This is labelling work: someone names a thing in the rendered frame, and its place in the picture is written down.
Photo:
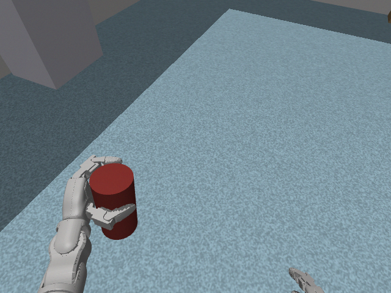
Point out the left robot hand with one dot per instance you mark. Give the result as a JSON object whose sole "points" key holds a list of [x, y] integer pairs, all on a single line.
{"points": [[78, 200]]}

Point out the right robot hand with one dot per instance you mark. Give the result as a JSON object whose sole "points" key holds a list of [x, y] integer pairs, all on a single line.
{"points": [[305, 281]]}

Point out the left robot arm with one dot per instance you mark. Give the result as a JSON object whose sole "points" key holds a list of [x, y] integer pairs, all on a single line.
{"points": [[68, 251]]}

